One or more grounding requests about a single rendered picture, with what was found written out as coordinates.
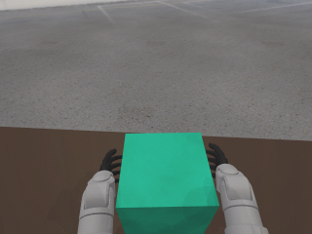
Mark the left robot forearm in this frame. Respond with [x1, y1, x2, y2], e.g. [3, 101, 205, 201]
[77, 170, 116, 234]

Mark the right robot hand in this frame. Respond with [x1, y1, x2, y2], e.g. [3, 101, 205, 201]
[205, 143, 228, 178]

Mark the left robot hand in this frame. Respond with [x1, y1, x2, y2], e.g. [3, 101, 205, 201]
[99, 148, 123, 183]

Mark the right robot forearm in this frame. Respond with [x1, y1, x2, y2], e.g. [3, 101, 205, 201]
[215, 164, 269, 234]

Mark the carton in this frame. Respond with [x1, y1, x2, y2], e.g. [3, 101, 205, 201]
[115, 133, 219, 234]

